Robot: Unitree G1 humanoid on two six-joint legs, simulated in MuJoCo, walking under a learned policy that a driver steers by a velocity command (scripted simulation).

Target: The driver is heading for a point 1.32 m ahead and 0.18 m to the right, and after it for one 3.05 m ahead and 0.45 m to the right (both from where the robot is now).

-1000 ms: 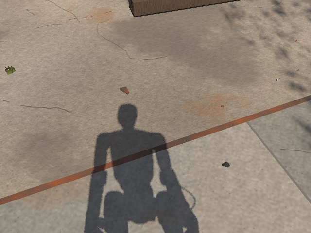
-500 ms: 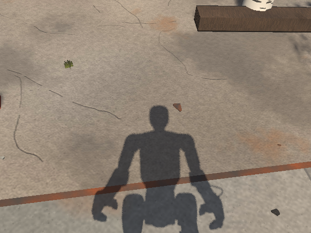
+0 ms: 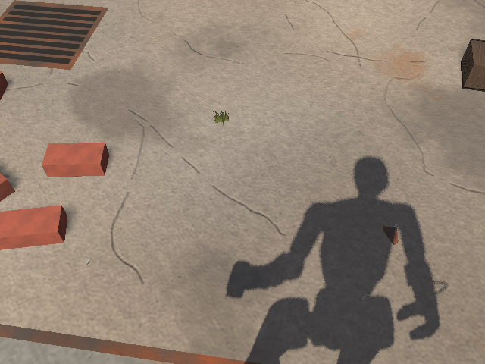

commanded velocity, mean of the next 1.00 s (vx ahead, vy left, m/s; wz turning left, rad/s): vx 0.42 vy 0.00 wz -0.09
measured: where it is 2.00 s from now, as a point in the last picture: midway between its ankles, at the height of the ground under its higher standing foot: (223, 322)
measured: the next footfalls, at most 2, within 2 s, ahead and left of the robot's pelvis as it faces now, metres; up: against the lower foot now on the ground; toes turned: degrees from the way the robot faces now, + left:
left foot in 0.36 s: +0.34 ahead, +0.18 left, +0.00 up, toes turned +9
right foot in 0.88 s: +0.63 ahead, -0.03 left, +0.00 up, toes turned -9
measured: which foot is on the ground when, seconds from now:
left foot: up 0.00-0.34, down 0.36-0.90, up 0.92-1.00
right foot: down 0.00-0.38, up 0.40-0.86, down 0.88-1.00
